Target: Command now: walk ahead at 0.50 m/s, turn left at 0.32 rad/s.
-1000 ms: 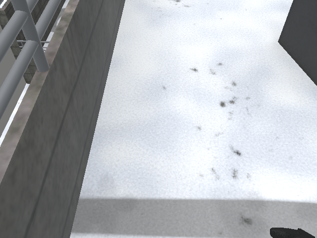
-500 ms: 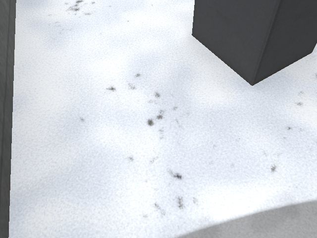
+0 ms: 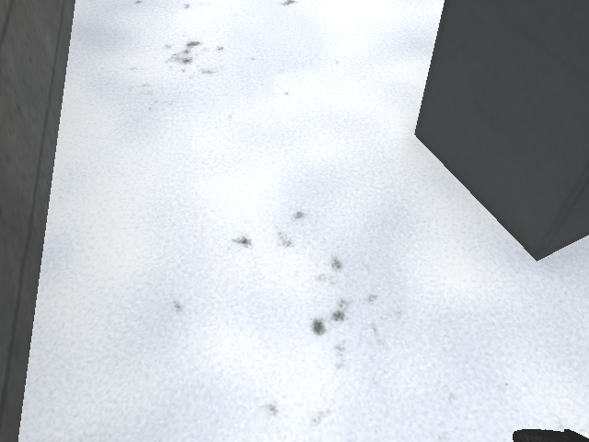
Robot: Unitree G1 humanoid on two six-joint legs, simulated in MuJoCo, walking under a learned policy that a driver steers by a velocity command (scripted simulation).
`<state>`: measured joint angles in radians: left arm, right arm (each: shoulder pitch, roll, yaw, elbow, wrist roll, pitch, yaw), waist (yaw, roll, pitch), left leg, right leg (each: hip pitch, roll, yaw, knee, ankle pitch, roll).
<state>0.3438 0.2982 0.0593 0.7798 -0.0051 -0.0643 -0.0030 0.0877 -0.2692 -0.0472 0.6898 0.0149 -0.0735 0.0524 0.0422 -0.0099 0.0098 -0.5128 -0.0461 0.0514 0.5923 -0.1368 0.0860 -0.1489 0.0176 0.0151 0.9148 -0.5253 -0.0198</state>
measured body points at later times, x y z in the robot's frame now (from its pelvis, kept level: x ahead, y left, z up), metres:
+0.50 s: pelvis +0.24 -0.02 +0.01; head +0.27 -0.03 +0.46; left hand +0.40 +0.24 -0.07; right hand +0.36 -0.28 -0.12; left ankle +0.12 +0.09 -0.67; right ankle +0.36 -0.10 -0.72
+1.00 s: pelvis +0.30 +0.00 +0.01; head +0.31 +0.01 +0.46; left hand +0.37 +0.27 -0.11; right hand +0.42 -0.23 -0.12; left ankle +0.25 +0.13 -0.72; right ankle +0.36 -0.10 -0.72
